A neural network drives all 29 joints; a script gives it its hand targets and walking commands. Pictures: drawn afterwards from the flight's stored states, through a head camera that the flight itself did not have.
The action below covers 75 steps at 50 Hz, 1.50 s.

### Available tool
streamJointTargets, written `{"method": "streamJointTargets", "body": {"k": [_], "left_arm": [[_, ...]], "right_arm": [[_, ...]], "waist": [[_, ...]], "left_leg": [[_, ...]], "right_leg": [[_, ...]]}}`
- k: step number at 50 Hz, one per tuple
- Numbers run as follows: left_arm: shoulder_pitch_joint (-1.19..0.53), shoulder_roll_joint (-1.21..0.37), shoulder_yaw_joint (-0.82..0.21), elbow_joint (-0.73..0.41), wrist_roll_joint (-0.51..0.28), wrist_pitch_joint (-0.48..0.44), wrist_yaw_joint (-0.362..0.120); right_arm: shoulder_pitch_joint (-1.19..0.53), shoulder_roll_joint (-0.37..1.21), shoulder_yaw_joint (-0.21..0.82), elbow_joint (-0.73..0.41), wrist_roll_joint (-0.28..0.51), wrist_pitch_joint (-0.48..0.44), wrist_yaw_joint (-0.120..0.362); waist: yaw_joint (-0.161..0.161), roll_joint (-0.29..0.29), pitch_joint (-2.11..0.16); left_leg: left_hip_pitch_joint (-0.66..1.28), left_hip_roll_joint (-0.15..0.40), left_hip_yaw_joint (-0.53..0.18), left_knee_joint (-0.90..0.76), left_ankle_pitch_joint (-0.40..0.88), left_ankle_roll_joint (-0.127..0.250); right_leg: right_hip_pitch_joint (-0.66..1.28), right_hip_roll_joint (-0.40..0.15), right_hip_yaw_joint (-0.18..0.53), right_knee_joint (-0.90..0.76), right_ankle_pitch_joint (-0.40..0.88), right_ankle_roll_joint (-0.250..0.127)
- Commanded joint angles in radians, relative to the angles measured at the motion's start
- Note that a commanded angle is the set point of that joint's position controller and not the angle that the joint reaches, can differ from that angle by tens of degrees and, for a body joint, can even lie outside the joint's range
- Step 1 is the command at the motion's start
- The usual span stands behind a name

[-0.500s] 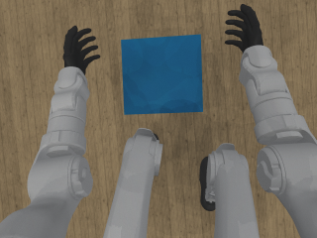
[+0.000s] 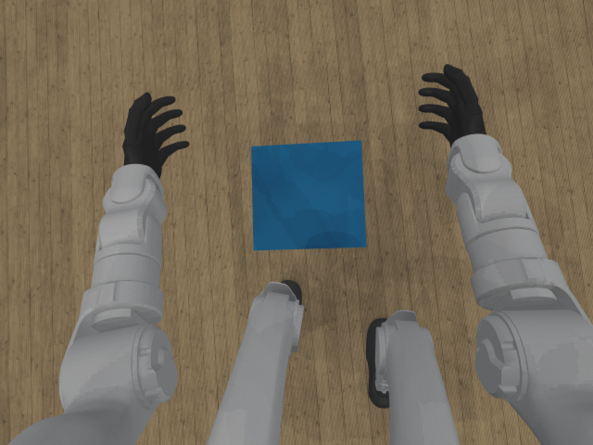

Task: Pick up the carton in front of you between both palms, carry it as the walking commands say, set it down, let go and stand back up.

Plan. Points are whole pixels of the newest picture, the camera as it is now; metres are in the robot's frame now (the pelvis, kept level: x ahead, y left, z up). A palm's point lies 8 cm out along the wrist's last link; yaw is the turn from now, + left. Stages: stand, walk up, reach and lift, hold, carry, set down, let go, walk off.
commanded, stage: set down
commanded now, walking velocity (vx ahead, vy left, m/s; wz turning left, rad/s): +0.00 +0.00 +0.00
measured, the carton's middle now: (310, 203) +0.43 +0.10 -0.46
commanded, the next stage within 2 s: let go in 0.08 s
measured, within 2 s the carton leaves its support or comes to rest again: neither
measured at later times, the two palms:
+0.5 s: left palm (73, 219) +0.33 +0.28 +0.03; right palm (570, 220) +0.39 -0.15 +0.02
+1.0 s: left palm (36, 346) +0.25 +0.22 +0.12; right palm out of the picture +0.28 -0.25 +0.11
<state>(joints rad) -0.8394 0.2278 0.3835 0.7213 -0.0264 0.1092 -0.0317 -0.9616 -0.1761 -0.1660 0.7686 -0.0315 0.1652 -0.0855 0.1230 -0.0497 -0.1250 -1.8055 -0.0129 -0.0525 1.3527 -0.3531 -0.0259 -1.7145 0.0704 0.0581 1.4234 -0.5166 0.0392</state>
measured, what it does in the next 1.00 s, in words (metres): rises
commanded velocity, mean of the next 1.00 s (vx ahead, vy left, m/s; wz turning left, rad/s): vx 0.00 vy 0.00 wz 0.00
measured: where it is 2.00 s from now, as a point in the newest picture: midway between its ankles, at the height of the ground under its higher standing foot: (330, 356)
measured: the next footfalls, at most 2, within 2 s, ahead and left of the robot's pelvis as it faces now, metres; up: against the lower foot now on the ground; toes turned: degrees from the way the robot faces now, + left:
none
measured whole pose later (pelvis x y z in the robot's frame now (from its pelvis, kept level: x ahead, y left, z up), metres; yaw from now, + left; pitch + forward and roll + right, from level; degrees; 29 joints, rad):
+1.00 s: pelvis +0.11 -0.02 +0.19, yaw +2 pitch +3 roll +1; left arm 0.23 0.21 0.05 0.43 0.00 0.04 -0.07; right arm 0.21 -0.20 -0.05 0.46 -0.01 0.03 0.04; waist 0.01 -0.02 0.05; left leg -0.25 0.00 -0.06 0.39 -0.19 -0.04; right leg -0.16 0.02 0.07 0.43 -0.32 -0.02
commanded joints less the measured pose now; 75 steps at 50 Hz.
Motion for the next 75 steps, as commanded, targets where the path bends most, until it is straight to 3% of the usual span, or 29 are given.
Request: {"method": "streamJointTargets", "body": {"k": [1, 3, 5, 9, 14, 16, 17, 18, 20, 24, 28, 29, 30, 33, 37, 38, 41, 45, 47, 49, 50, 54, 61, 62, 64, 65, 69, 70, 75], "left_arm": [[-0.144, 0.137, 0.028, -0.11, 0.009, -0.025, -0.009], [-0.137, 0.13, 0.025, -0.1, 0.026, -0.029, -0.012], [-0.103, 0.1, 0.021, -0.09, 0.03, -0.031, -0.014], [0.001, 0.086, 0.004, -0.102, 0.068, -0.037, -0.035], [0.208, 0.102, -0.029, -0.169, 0.127, -0.042, -0.066], [0.259, 0.109, -0.066, -0.238, 0.122, -0.048, -0.081], [0.301, 0.088, -0.095, -0.232, 0.115, -0.049, -0.084], [0.331, 0.085, -0.11, -0.255, 0.102, -0.056, -0.09], [0.416, 0.088, -0.126, -0.26, 0.109, -0.064, -0.093], [0.57, 0.075, -0.176, -0.298, 0.067, -0.082, -0.094], [0.73, 0.062, -0.236, -0.334, 0.045, -0.107, -0.073], [0.76, 0.037, -0.263, -0.332, 0.018, -0.113, -0.071], [0.802, 0.047, -0.271, -0.34, 0.022, -0.12, -0.067], [0.926, 0.041, -0.289, -0.334, 0.017, -0.129, -0.05], [0.986, 0.046, -0.313, -0.372, 0.004, -0.145, -0.037], [1.008, 0.059, -0.297, -0.391, 0.003, -0.147, -0.035], [1.01, 0.065, -0.315, -0.413, 0.01, -0.132, -0.037], [1.043, 0.085, -0.304, -0.393, 0.02, -0.101, -0.037], [1.034, 0.089, -0.297, -0.397, 0.022, -0.087, -0.038], [1.087, 0.091, -0.3, -0.372, 0.032, -0.071, -0.032], [1.054, 0.086, -0.306, -0.378, 0.031, -0.062, -0.034], [1.074, 0.088, -0.289, -0.361, 0.045, -0.035, -0.03], [1.064, 0.096, -0.29, -0.37, 0.047, -0.011, -0.029], [1.054, 0.115, -0.303, -0.422, 0.052, 0.033, -0.005], [1.047, 0.088, -0.321, -0.423, 0.037, 0.049, 0.009], [1.085, 0.093, -0.319, -0.399, 0.041, 0.055, 0.017], [1.019, 0.076, -0.334, -0.449, 0.036, 0.067, 0.026], [1.035, 0.216, -0.289, -0.287, 0.064, 0.012, 0.056], [1.034, 0.181, -0.302, -0.225, 0.078, -0.072, 0.054]], "right_arm": [[-0.194, -0.059, -0.005, -0.111, -0.011, -0.027, 0.004], [-0.185, -0.035, 0.002, -0.092, -0.005, -0.029, 0.007], [-0.153, -0.066, -0.044, -0.066, -0.035, -0.034, 0.009], [-0.017, -0.009, -0.039, -0.067, -0.051, -0.039, 0.002], [0.197, 0.036, -0.054, -0.197, -0.085, -0.054, -0.027], [0.262, 0.045, -0.04, -0.262, -0.089, -0.062, -0.03], [0.312, 0.049, -0.04, -0.265, -0.093, -0.069, -0.03], [0.316, 0.061, -0.02, -0.305, -0.076, -0.077, -0.025], [0.388, 0.044, -0.018, -0.342, -0.067, -0.095, -0.016], [0.56, 0.026, 0.0, -0.334, -0.063, -0.121, 0.008], [0.707, -0.011, 0.015, -0.315, -0.047, -0.154, 0.032], [0.765, -0.023, 0.006, -0.307, -0.05, -0.164, 0.035], [0.803, -0.005, 0.026, -0.298, -0.036, -0.17, 0.04], [0.896, -0.022, 0.035, -0.311, -0.033, -0.189, 0.055], [0.979, -0.062, 0.041, -0.344, -0.034, -0.207, 0.069], [1.008, -0.049, 0.05, -0.34, -0.032, -0.203, 0.075], [1.08, -0.06, 0.064, -0.342, -0.008, -0.191, 0.09], [1.123, -0.074, 0.092, -0.394, 0.012, -0.166, 0.115], [1.133, -0.082, 0.094, -0.397, 0.016, -0.156, 0.122], [1.145, -0.103, 0.106, -0.418, 0.033, -0.138, 0.131], [1.149, -0.079, 0.12, -0.41, 0.044, -0.131, 0.136], [1.126, -0.107, 0.123, -0.429, 0.036, -0.107, 0.139], [1.14, -0.113, 0.1, -0.401, 0.025, -0.078, 0.142], [1.215, -0.102, 0.098, -0.362, 0.031, -0.108, 0.116], [1.17, -0.121, 0.113, -0.39, 0.04, -0.12, 0.105], [1.162, -0.093, 0.145, -0.386, 0.049, -0.12, 0.11], [1.134, -0.097, 0.123, -0.383, 0.049, -0.113, 0.113], [1.145, -0.247, 0.089, -0.224, -0.033, -0.126, 0.075], [1.104, -0.235, 0.095, -0.152, -0.026, -0.161, 0.056]], "waist": [[0.048, -0.029, -0.902], [0.06, -0.03, -0.866], [0.028, -0.018, -0.885], [0.029, -0.003, -0.898], [0.028, 0.048, -0.844], [0.023, 0.06, -0.817], [-0.007, 0.059, -0.728], [0.014, 0.035, -0.703], [0.01, 0.09, -0.707], [-0.02, 0.058, -0.566], [-0.017, 0.118, -0.428], [-0.059, 0.074, -0.447], [-0.031, 0.092, -0.422], [-0.05, 0.098, -0.35], [-0.083, 0.045, -0.206], [-0.059, 0.03, -0.184], [-0.106, 0.021, -0.067], [-0.111, -0.034, -0.001], [-0.111, -0.04, 0.04], [-0.103, 0.021, 0.061], [-0.114, -0.011, 0.07], [-0.092, -0.01, 0.11], [-0.107, -0.007, 0.116], [-0.141, 0.005, 0.031], [-0.133, -0.005, 0.044], [-0.106, 0.006, 0.084], [-0.107, 0.038, 0.079], [-0.111, -0.053, 0.128], [-0.117, 0.053, 0.145]], "left_leg": [[0.771, -0.041, 0.136, -0.14, 0.373, -0.02], [0.796, -0.035, 0.12, -0.179, 0.399, -0.014], [0.862, -0.034, 0.113, -0.219, 0.403, -0.017], [0.972, -0.032, 0.104, -0.293, 0.478, -0.015], [1.198, -0.028, 0.09, -0.39, 0.519, 0.003], [1.263, -0.024, 0.076, -0.432, 0.492, 0.006], [1.241, -0.026, 0.075, -0.458, 0.446, 0.005], [1.292, -0.024, 0.062, -0.479, 0.467, 0.014], [1.423, -0.015, 0.042, -0.498, 0.531, 0.015], [1.499, -0.005, 0.014, -0.572, 0.528, 0.012], [1.61, 0.002, -0.006, -0.646, 0.582, 0.009], [1.651, 0.007, -0.004, -0.658, 0.604, 0.006], [1.667, 0.005, -0.008, -0.677, 0.622, 0.006], [1.739, 0.004, -0.002, -0.731, 0.641, -0.001], [1.726, -0.015, 0.017, -0.826, 0.569, -0.003], [1.726, -0.017, 0.018, -0.844, 0.546, -0.004], [1.756, -0.034, 0.042, -0.897, 0.463, -0.001], [1.808, -0.043, 0.045, -0.932, 0.426, 0.008], [1.811, -0.055, 0.056, -0.923, 0.44, 0.006], [1.821, -0.053, 0.054, -0.931, 0.458, 0.007], [1.829, -0.061, 0.063, -0.928, 0.431, 0.01], [1.851, -0.066, 0.063, -0.92, 0.43, 0.008], [1.887, -0.059, 0.05, -0.93, 0.437, 0.009], [1.847, -0.078, 0.063, -0.898, 0.424, 0.002], [1.807, -0.077, 0.054, -0.891, 0.415, 0.004], [1.801, -0.076, 0.047, -0.893, 0.407, 0.01], [1.827, -0.059, 0.038, -0.895, 0.425, -0.002], [1.686, 0.047, 0.015, -0.866, 0.398, 0.002], [1.593, 0.059, -0.03, -0.926, 0.115, 0.036]], "right_leg": [[0.391, 0.046, -0.099, -0.238, 0.199, 0.018], [0.405, 0.043, -0.09, -0.271, 0.227, 0.019], [0.41, 0.042, -0.098, -0.313, 0.215, 0.018], [0.501, 0.043, -0.086, -0.397, 0.295, 0.021], [0.577, 0.043, -0.079, -0.525, 0.302, 0.021], [0.633, 0.039, -0.08, -0.559, 0.285, 0.017], [0.659, 0.034, -0.082, -0.59, 0.278, 0.013], [0.642, 0.034, -0.091, -0.605, 0.267, 0.018], [0.654, 0.031, -0.082, -0.636, 0.265, 0.013], [0.741, 0.023, -0.09, -0.701, 0.267, 0.006], [0.818, 0.015, -0.072, -0.779, 0.269, -0.011], [0.874, 0.021, -0.077, -0.793, 0.32, -0.009], [0.912, 0.015, -0.068, -0.817, 0.313, -0.011], [1.017, 0.011, -0.061, -0.884, 0.342, -0.016], [1.203, -0.01, -0.04, -0.967, 0.438, -0.015], [1.255, -0.013, -0.037, -0.975, 0.424, -0.015], [1.33, -0.031, -0.021, -1.044, 0.454, -0.015], [1.405, -0.043, -0.017, -1.084, 0.499, -0.002], [1.417, -0.059, -0.004, -1.094, 0.561, -0.001], [1.454, -0.062, -0.002, -1.091, 0.596, -0.001], [1.448, -0.064, -0.002, -1.103, 0.581, 0.004], [1.443, -0.079, 0.006, -1.11, 0.581, -0.003], [1.449, -0.058, -0.009, -1.086, 0.587, 0.002], [1.54, -0.057, 0.0, -1.04, 0.732, -0.001], [1.536, -0.059, 0.0, -1.015, 0.758, 0.002], [1.503, -0.054, -0.008, -1.017, 0.698, 0.002], [1.464, -0.037, -0.025, -1.03, 0.591, -0.013], [1.443, -0.077, -0.004, -1.023, 0.427, 0.011], [1.448, -0.09, 0.049, -1.023, 0.218, -0.027]]}}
